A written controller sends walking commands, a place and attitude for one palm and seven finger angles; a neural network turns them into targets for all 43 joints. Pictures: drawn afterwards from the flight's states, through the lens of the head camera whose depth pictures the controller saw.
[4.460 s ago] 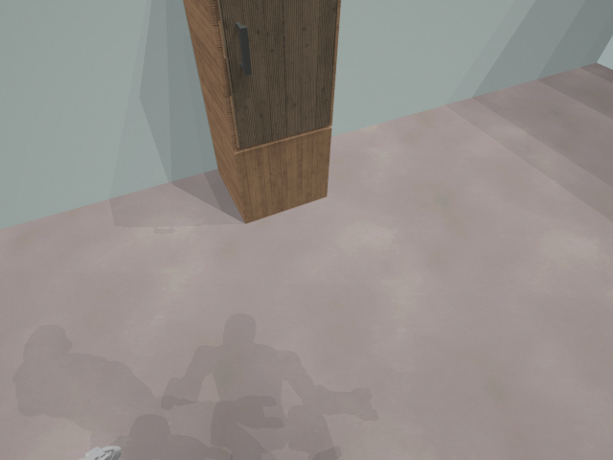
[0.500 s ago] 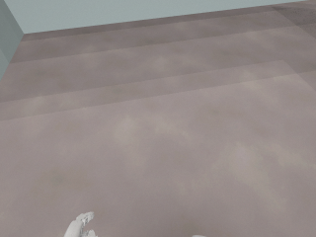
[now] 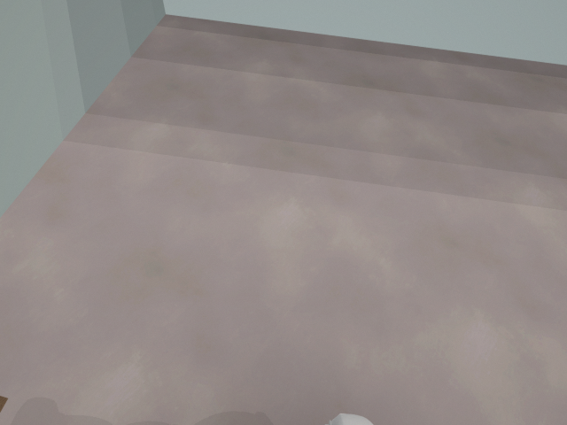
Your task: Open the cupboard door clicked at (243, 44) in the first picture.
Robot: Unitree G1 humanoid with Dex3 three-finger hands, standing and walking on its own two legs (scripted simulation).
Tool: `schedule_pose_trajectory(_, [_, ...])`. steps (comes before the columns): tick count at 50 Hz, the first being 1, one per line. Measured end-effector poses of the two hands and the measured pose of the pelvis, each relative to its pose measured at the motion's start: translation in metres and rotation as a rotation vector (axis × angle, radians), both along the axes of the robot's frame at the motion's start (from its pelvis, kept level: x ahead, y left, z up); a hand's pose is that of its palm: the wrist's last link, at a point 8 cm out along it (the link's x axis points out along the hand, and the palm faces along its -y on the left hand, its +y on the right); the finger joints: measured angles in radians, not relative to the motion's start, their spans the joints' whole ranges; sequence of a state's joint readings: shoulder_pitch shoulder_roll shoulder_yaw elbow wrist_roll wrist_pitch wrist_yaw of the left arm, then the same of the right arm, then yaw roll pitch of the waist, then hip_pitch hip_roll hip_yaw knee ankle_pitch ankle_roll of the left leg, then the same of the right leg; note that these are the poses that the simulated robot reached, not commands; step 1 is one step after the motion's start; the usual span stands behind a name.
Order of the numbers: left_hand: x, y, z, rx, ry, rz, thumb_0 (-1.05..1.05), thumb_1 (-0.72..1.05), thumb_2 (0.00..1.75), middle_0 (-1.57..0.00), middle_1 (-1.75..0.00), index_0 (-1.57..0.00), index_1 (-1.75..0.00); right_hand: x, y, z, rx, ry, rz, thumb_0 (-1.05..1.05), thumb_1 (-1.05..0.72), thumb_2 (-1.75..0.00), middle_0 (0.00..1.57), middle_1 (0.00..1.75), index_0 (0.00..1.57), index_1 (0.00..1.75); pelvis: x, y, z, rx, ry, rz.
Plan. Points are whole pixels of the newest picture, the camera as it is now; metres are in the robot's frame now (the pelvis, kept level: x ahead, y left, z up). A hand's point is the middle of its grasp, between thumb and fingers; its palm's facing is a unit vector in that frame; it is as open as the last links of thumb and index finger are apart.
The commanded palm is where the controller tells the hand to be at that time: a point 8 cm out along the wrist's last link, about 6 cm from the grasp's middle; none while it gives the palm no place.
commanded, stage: turn to face it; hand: left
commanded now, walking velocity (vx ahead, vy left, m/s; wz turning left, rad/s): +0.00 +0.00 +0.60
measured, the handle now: out of the picture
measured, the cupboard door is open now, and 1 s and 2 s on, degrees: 0 0 0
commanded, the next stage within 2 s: none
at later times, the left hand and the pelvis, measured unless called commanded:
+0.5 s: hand out of the picture -0.05 +0.15 -0.16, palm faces +0.36 -0.90 -0.26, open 7.4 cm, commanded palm none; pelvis -0.03 -0.06 +0.00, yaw +21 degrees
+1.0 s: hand out of the picture -0.07 +0.18 -0.15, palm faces +0.60 -0.74 -0.31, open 7.4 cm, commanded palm none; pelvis -0.03 -0.07 -0.01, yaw +39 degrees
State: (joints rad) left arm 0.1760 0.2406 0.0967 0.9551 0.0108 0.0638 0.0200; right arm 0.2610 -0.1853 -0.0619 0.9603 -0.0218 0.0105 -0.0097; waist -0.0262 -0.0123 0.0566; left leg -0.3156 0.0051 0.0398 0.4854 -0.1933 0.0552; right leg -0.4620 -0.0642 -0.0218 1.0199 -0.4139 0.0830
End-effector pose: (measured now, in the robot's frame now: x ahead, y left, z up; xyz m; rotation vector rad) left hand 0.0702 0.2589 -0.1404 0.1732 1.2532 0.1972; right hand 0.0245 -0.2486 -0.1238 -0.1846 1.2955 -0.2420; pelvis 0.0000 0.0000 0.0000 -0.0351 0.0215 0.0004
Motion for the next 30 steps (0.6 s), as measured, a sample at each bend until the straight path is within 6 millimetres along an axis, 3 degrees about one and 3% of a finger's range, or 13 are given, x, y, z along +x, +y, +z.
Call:
schedule_pose_trajectory(5, [-0.015, -0.004, 0.010, 0.036, -0.031, 0.053, 0.01, 0.91, 0.90, -0.19, -0.30, -0.20, -0.30, 0.022, -0.024, -0.002, -0.003, -0.025, 0.073, 0.00, -0.91, -0.90, 0.20, 0.30, 0.20, 0.30, -0.008, -0.016, -0.001, 0.005, -0.003, 0.068])
schedule_pose_trajectory(10, [-0.032, -0.027, 0.017, 0.069, -0.101, 0.102, 0.01, 0.91, 0.90, -0.20, -0.30, -0.20, -0.30, 0.048, -0.051, -0.016, 0.018, -0.061, 0.150, 0.00, -0.91, -0.90, 0.20, 0.30, 0.20, 0.30, -0.017, -0.042, -0.009, 0.027, -0.004, 0.144])
schedule_pose_trajectory(16, [-0.078, -0.056, 0.026, 0.081, -0.087, 0.182, 0.01, 0.91, 0.90, -0.20, -0.30, -0.20, -0.30, 0.084, -0.064, -0.015, 0.040, -0.100, 0.253, 0.00, -0.91, -0.90, 0.20, 0.30, 0.20, 0.30, -0.026, -0.061, -0.005, 0.053, -0.024, 0.227])
schedule_pose_trajectory(23, [-0.124, -0.073, 0.020, 0.044, -0.044, 0.281, 0.01, 0.90, 0.90, -0.20, -0.30, -0.21, -0.30, 0.113, -0.045, -0.007, 0.054, -0.094, 0.386, 0.00, -0.91, -0.90, 0.19, 0.30, 0.19, 0.30, -0.032, -0.066, -0.001, 0.075, -0.022, 0.334])
schedule_pose_trajectory(30, [-0.188, -0.059, -0.009, 0.002, 0.019, 0.429, 0.01, 0.90, 0.90, -0.20, -0.30, -0.21, -0.30, 0.144, 0.009, -0.006, 0.033, -0.134, 0.559, 0.00, -0.91, -0.90, 0.19, 0.30, 0.20, 0.30, -0.044, -0.047, -0.015, 0.048, -0.001, 0.437])
